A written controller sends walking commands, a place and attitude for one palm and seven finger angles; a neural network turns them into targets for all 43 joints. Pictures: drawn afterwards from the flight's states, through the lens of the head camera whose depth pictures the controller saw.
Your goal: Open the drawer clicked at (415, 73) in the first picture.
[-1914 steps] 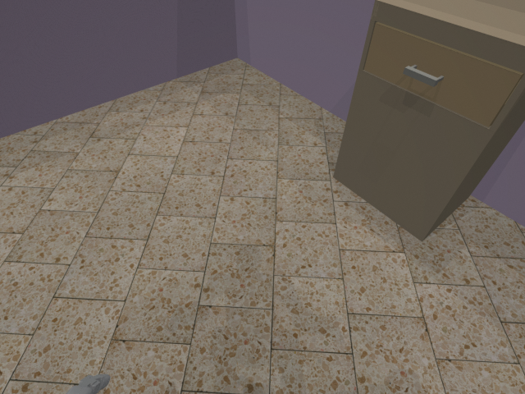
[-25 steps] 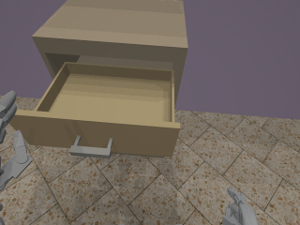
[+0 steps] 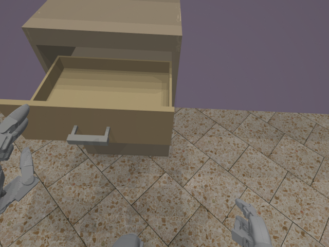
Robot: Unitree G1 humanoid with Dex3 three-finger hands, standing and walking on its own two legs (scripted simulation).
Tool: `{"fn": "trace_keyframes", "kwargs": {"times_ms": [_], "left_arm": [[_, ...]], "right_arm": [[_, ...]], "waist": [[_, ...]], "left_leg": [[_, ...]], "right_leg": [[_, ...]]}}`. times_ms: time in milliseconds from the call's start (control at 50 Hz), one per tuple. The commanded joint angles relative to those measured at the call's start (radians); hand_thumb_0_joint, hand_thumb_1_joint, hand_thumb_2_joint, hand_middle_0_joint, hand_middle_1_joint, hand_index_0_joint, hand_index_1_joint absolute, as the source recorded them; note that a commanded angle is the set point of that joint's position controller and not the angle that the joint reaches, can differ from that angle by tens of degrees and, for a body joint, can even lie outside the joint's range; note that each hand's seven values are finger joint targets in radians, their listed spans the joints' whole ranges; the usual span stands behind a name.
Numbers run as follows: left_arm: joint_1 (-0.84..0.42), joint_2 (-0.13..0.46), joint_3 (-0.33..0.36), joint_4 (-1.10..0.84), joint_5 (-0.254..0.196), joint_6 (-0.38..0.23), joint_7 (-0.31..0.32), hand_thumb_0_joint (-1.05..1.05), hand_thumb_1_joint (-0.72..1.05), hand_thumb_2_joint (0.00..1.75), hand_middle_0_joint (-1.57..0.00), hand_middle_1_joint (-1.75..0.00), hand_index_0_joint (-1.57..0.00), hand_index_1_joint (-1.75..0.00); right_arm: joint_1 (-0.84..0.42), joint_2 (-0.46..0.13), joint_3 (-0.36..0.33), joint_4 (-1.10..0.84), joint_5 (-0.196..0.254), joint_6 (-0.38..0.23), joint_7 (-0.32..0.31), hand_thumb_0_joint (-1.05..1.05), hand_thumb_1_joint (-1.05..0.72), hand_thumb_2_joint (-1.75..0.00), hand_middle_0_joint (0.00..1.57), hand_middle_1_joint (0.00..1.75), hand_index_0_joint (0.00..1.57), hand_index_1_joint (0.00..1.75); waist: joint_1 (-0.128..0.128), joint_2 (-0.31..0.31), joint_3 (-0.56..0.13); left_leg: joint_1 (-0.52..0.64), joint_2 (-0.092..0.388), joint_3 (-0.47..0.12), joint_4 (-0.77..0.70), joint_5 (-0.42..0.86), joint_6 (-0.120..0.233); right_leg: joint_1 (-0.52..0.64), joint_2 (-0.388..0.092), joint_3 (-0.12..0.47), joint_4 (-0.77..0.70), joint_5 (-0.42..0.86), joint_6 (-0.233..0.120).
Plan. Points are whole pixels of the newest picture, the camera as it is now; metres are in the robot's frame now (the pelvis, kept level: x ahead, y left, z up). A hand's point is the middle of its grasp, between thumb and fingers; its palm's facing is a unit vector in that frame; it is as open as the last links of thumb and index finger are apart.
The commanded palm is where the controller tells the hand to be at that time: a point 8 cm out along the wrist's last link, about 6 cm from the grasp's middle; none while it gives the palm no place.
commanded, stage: stop stepping back and stand still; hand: left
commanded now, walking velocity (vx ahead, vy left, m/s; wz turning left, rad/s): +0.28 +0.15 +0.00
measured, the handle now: (90, 134) +0.43 +0.25 -0.05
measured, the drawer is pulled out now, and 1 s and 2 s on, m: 0.30 0.30 0.30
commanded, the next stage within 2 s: let the arm hang, fingers relaxed in 0.62 s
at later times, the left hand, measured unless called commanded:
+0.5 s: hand out of the picture +0.12 +0.25 +0.17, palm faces +0.45 -0.79 -0.42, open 7.4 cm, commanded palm +0.06 +0.28 +0.18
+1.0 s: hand out of the picture +0.04 +0.18 -0.16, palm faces +0.01 -0.99 -0.17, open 7.4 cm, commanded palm none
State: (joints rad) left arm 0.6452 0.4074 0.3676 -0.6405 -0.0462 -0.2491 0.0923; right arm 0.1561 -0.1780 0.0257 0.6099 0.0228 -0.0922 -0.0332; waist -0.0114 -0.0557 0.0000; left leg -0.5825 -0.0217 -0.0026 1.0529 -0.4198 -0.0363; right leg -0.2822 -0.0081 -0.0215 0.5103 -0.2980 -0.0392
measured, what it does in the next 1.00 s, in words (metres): steps on the spot: left foot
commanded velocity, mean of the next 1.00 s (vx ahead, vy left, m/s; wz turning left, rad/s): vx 0.08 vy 0.00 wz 0.00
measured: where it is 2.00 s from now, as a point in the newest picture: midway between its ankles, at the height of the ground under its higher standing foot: outside the picture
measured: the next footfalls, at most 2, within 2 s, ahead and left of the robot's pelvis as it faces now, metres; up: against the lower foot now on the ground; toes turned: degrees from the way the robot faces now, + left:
left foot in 0.14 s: -0.03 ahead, +0.12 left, +0.00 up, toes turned +4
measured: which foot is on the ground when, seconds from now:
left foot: up 0.00-0.12, down 0.14-1.00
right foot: down 0.00-1.00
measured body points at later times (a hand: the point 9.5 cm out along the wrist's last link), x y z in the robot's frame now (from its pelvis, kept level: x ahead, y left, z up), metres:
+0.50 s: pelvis -0.06 +0.00 +0.00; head -0.07 +0.00 +0.45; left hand +0.09 +0.29 +0.20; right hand +0.12 -0.21 -0.09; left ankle -0.07 +0.12 -0.74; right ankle -0.02 -0.09 -0.74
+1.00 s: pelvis -0.04 +0.01 -0.01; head -0.03 +0.02 +0.44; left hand +0.04 +0.23 -0.14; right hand +0.04 -0.23 -0.14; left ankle -0.07 +0.12 -0.74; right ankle -0.03 -0.09 -0.74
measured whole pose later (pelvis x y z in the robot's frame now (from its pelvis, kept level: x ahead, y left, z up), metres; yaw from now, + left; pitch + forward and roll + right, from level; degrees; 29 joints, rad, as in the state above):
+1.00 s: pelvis -0.04 +0.01 -0.01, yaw +3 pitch -1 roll +0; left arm 0.29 0.17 -0.02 0.73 0.03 0.07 0.01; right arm 0.25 -0.20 0.02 0.86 -0.02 0.01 -0.01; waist -0.03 -0.04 0.04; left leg -0.20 0.00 0.03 0.54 -0.33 0.01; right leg -0.27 -0.01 -0.05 0.57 -0.28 -0.02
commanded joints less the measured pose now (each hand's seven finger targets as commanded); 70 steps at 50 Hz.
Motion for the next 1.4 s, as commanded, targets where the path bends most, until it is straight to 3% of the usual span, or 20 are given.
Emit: {"fn": "trace_keyframes", "kwargs": {"times_ms": [0, 80, 140, 160, 180, 200, 280, 380, 480, 540, 680, 700, 720, 780, 820, 860, 940, 1060, 1180, 1380], "left_arm": [[0.06, 0.14, 0.159, -0.111, 0.008, -0.025, 0.067, 0.0, 0.9, 0.9, -0.2, -0.3, -0.2, -0.3], [0.046, 0.113, 0.112, -0.171, 0.011, -0.022, 0.085, 0.0, 0.9, 0.9, -0.2, -0.3, -0.2, -0.3], [0.01, 0.144, 0.097, -0.246, 0.011, -0.025, 0.083, 0.0, 0.9, 0.9, -0.2, -0.3, -0.2, -0.3], [0.027, 0.16, 0.12, -0.233, 0.016, -0.021, 0.085, 0.0, 0.9, 0.9, -0.2, -0.3, -0.2, -0.3], [0.023, 0.166, 0.125, -0.262, 0.018, -0.027, 0.086, 0.0, 0.9, 0.9, -0.2, -0.3, -0.2, -0.3], [0.006, 0.18, 0.135, -0.282, 0.021, -0.032, 0.082, 0.0, 0.9, 0.9, -0.2, -0.3, -0.2, -0.3], [0.007, 0.136, 0.115, -0.191, 0.01, -0.032, 0.085, 0.0, 0.9, 0.9, -0.2, -0.3, -0.2, -0.3], [-0.051, 0.095, 0.083, -0.067, 0.011, -0.009, 0.084, 0.0, 0.9, 0.9, -0.2, -0.3, -0.2, -0.3], [-0.12, 0.111, 0.069, -0.076, 0.009, 0.007, 0.081, 0.0, 0.9, 0.9, -0.2, -0.3, -0.2, -0.3], [-0.1, 0.107, 0.063, -0.101, 0.011, 0.009, 0.082, 0.0, 0.9, 0.9, -0.2, -0.3, -0.2, -0.3], [-0.039, 0.126, 0.095, -0.166, 0.015, -0.013, 0.086, 0.0, 0.9, 0.9, -0.2, -0.3, -0.2, -0.3], [-0.159, -0.051, -0.313, 0.703, 0.106, 0.129, -0.04, 0.0, 0.9, 0.9, -0.2, -0.3, -0.2, -0.3], [-0.155, -0.076, -0.252, 0.735, 0.101, 0.227, -0.068, 0.0, 0.9, 0.9, -0.2, -0.3, -0.2, -0.3], [-0.205, -0.095, -0.273, 0.813, 0.089, 0.248, -0.077, 0.0, 0.9, 0.9, -0.2, -0.3, -0.2, -0.3], [-0.242, -0.072, -0.284, 0.925, 0.089, 0.245, -0.074, 0.0, 0.9, 0.9, -0.2, -0.3, -0.2, -0.3], [-0.289, -0.052, -0.291, 1.054, 0.084, 0.251, -0.069, 0.0, 0.9, 0.9, -0.2, -0.3, -0.2, -0.3], [-0.35, -0.06, -0.319, 1.276, 0.069, 0.263, -0.063, 0.0, 0.9, 0.9, -0.2, -0.3, -0.2, -0.3], [-0.322, -0.1, -0.325, 1.494, 0.064, 0.258, -0.062, 0.0, 0.9, 0.9, -0.2, -0.3, -0.2, -0.3], [-0.32, -0.115, -0.344, 1.616, 0.059, 0.255, -0.065, 0.0, 0.9, 0.9, -0.2, -0.3, -0.2, -0.3], [-0.283, -0.136, -0.358, 1.724, 0.056, 0.249, -0.055, 0.0, 0.9, 0.9, -0.2, -0.3, -0.2, -0.3]], "right_arm": [[-0.124, -0.083, -0.036, -0.194, 0.007, -0.016, -0.048, 0.0, -0.9, -0.9, 0.2, 0.3, 0.2, 0.3], [-0.03, -0.136, -0.055, -0.171, -0.01, -0.073, -0.06, 0.0, -0.9, -0.9, 0.2, 0.3, 0.2, 0.3], [-0.038, -0.183, -0.086, -0.187, 0.0, -0.099, -0.05, 0.0, -0.9, -0.9, 0.2, 0.3, 0.2, 0.3], [-0.038, -0.18, -0.092, -0.18, 0.001, -0.101, -0.045, 0.0, -0.9, -0.9, 0.2, 0.3, 0.2, 0.3], [-0.043, -0.15, -0.072, -0.165, -0.012, -0.099, -0.043, 0.0, -0.9, -0.9, 0.2, 0.3, 0.2, 0.3], [-0.052, -0.147, -0.071, -0.162, -0.017, -0.1, -0.039, 0.0, -0.9, -0.9, 0.2, 0.3, 0.2, 0.3], [-0.037, -0.164, -0.063, -0.144, -0.009, -0.107, -0.034, 0.0, -0.9, -0.9, 0.2, 0.3, 0.2, 0.3], [-0.028, -0.161, -0.058, -0.139, -0.007, -0.088, -0.043, 0.0, -0.9, -0.9, 0.2, 0.3, 0.2, 0.3], [-0.018, -0.145, -0.053, -0.129, -0.012, -0.078, -0.041, 0.0, -0.9, -0.9, 0.2, 0.3, 0.2, 0.3], [-0.024, -0.138, -0.046, -0.131, -0.017, -0.079, -0.04, 0.0, -0.9, -0.9, 0.2, 0.3, 0.2, 0.3], [-0.043, -0.14, -0.045, -0.146, -0.014, -0.09, -0.035, 0.0, -0.9, -0.9, 0.2, 0.3, 0.2, 0.3], [-0.008, -0.242, -0.114, 0.123, -0.022, -0.14, 0.044, 0.0, -0.9, -0.9, 0.2, 0.3, 0.2, 0.3], [0.086, -0.227, -0.108, 0.118, -0.028, -0.04, 0.048, 0.0, -0.9, -0.9, 0.2, 0.3, 0.2, 0.3], [0.076, -0.181, -0.078, 0.08, -0.033, 0.017, 0.039, 0.0, -0.9, -0.9, 0.2, 0.3, 0.2, 0.3], [0.09, -0.175, -0.069, 0.082, -0.039, 0.032, 0.032, 0.0, -0.9, -0.9, 0.2, 0.3, 0.2, 0.3], [0.103, -0.175, -0.066, 0.106, -0.04, 0.054, 0.023, 0.0, -0.9, -0.9, 0.2, 0.3, 0.2, 0.3], [0.089, -0.151, -0.045, 0.187, -0.044, 0.076, 0.015, 0.0, -0.9, -0.9, 0.2, 0.3, 0.2, 0.3], [0.15, -0.107, -0.036, 0.294, -0.038, 0.09, 0.005, 0.0, -0.9, -0.9, 0.2, 0.3, 0.2, 0.3], [0.216, -0.093, -0.036, 0.373, -0.032, 0.096, 0.002, 0.0, -0.9, -0.9, 0.2, 0.3, 0.2, 0.3], [0.27, -0.059, -0.027, 0.466, -0.03, 0.094, 0.0, 0.0, -0.9, -0.9, 0.2, 0.3, 0.2, 0.3]], "waist": [[-0.017, -0.086, -0.127], [-0.026, -0.01, -0.154], [0.008, 0.163, -0.147], [0.007, 0.166, -0.162], [-0.008, 0.261, -0.142], [0.001, 0.301, -0.115], [-0.005, 0.161, -0.02], [-0.019, 0.089, 0.059], [-0.026, -0.073, -0.005], [-0.019, -0.028, -0.027], [-0.003, 0.145, -0.063], [-0.068, 0.103, -0.001], [-0.033, 0.085, -0.057], [-0.001, 0.025, -0.096], [0.003, -0.11, -0.148], [0.003, -0.12, -0.143], [0.013, 0.12, -0.035], [0.014, 0.219, 0.011], [0.008, 0.064, 0.06], [0.006, 0.024, 0.115]], "left_leg": [[0.126, 0.038, 0.003, -0.217, -0.029, 0.025], [0.341, 0.035, 0.057, -0.737, 0.231, 0.059], [0.435, 0.21, -0.079, -0.713, 0.548, 0.096], [0.461, 0.213, -0.078, -0.655, 0.62, 0.096], [0.424, 0.189, -0.09, -0.677, 0.621, 0.085], [0.376, 0.192, -0.097, -0.727, 0.499, 0.073], [0.164, 0.191, -0.098, -0.771, 0.073, 0.1], [0.121, 0.135, -0.075, -0.718, -0.227, 0.106], [0.238, 0.064, 0.008, -0.531, 0.001, 0.091], [0.301, 0.067, 0.007, -0.601, 0.013, 0.089], [0.277, 0.127, -0.058, -0.696, 0.246, 0.082], [0.308, 0.135, -0.055, -0.551, 0.446, 0.069], [0.306, 0.159, -0.074, -0.575, 0.511, 0.08], [0.254, 0.156, -0.105, -0.553, 0.475, 0.105], [0.292, 0.107, -0.068, -0.498, 0.528, 0.084], [0.32, 0.07, -0.042, -0.502, 0.469, 0.063], [0.36, 0.103, -0.055, -0.608, 0.523, 0.064], [0.372, 0.107, -0.051, -0.678, 0.297, 0.071], [0.368, 0.12, -0.065, -0.722, 0.206, 0.08], [0.38, 0.114, -0.053, -0.75, 0.207, 0.082]], "right_leg": [[0.091, -0.248, 0.114, -0.106, 0.541, -0.085], [0.188, -0.182, 0.112, -0.059, 0.406, -0.008], [0.136, -0.084, 0.051, 0.012, 0.253, 0.055], [0.116, -0.063, 0.031, 0.011, 0.263, 0.051], [0.108, -0.064, -0.001, 0.02, 0.252, 0.044], [0.102, -0.058, -0.016, 0.024, 0.126, 0.046], [0.166, -0.038, -0.005, -0.025, 0.034, 0.035], [0.029, -0.044, 0.106, -0.135, -0.223, 0.008], [0.006, -0.154, 0.241, -0.249, -0.17, -0.037], [-0.001, -0.147, 0.201, -0.252, -0.187, -0.022], [0.161, -0.068, 0.072, -0.104, 0.213, 0.019], [-0.033, -0.09, -0.009, 0.042, 0.338, 0.016], [-0.012, -0.084, 0.015, 0.056, 0.318, 0.02], [0.044, -0.059, 0.009, 0.067, 0.253, 0.023], [0.144, -0.104, 0.049, 0.048, 0.482, -0.003], [0.182, -0.146, 0.085, 0.029, 0.584, -0.033], [0.154, -0.096, 0.067, -0.015, 0.417, -0.006], [0.158, -0.077, 0.069, -0.128, 0.205, -0.006], [0.131, -0.081, 0.063, -0.175, 0.125, -0.003], [0.096, -0.086, 0.067, -0.193, 0.092, -0.002]]}}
